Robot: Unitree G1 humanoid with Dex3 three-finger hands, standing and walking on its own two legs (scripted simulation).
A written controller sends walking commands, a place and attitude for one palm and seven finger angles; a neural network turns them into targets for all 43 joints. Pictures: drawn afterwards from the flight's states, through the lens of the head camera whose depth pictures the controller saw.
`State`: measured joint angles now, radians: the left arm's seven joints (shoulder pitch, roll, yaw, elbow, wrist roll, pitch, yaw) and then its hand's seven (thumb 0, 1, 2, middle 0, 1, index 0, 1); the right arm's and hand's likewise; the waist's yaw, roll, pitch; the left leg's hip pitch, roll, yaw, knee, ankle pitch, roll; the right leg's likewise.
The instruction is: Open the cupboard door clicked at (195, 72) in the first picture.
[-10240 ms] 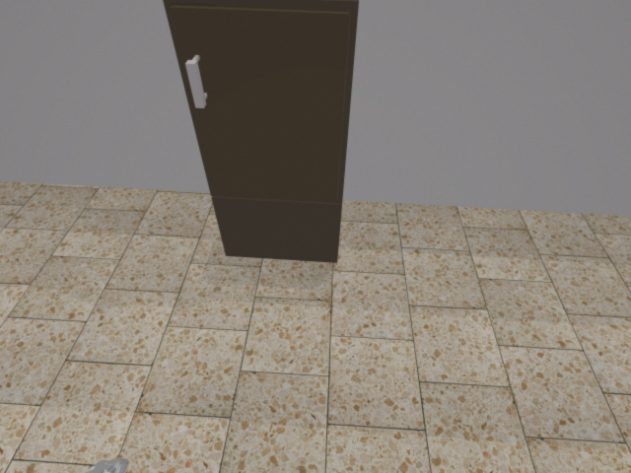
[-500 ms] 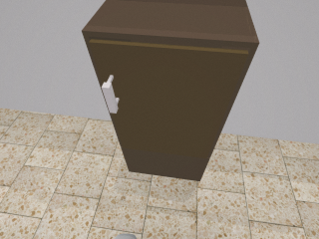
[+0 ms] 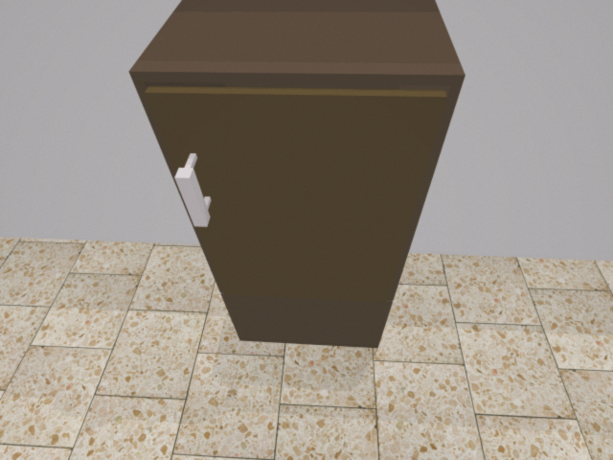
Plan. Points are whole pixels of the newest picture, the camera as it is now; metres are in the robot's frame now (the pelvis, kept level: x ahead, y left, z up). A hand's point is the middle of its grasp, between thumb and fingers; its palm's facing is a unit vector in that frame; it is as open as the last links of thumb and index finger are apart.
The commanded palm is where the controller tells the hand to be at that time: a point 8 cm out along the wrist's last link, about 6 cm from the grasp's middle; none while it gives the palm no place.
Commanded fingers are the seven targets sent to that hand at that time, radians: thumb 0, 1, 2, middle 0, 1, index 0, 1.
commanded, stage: look again from close up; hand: left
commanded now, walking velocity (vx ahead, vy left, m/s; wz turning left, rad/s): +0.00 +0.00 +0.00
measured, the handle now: (197, 190) +0.53 +0.22 +0.02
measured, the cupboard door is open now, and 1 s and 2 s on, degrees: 0 0 0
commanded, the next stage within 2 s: raise the hand with hooked fingers in 0.40 s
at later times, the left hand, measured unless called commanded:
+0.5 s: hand out of the picture +0.03 +0.17 -0.16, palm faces +0.03 -0.97 -0.23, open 7.3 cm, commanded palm +0.11 +0.22 -0.07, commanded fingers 0.00 0.88 0.89 -0.20 -0.31 -0.20 -0.31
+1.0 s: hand out of the picture +0.14 +0.21 -0.06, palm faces +0.08 -1.00 +0.02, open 9.0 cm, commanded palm +0.14 +0.26 -0.03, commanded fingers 0.00 0.29 0.64 -0.24 -0.69 -0.24 -0.69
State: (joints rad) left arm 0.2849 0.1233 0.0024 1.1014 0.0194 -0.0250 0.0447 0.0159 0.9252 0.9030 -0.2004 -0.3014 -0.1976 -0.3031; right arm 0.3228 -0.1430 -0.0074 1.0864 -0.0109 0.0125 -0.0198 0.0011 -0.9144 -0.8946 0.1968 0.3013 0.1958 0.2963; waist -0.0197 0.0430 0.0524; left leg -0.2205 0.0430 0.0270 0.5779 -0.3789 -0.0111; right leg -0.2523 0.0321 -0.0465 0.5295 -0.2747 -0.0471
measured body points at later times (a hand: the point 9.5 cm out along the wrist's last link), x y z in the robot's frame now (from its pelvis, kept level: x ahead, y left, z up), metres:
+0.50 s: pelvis +0.01 +0.00 +0.00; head +0.02 -0.02 +0.45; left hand +0.03 +0.23 -0.14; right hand +0.00 -0.22 -0.16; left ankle -0.03 +0.12 -0.73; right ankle +0.00 -0.09 -0.73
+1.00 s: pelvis -0.03 +0.01 -0.08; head +0.02 +0.03 +0.37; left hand +0.13 +0.26 -0.06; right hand +0.23 -0.23 -0.09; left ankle -0.03 +0.12 -0.73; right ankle +0.00 -0.09 -0.73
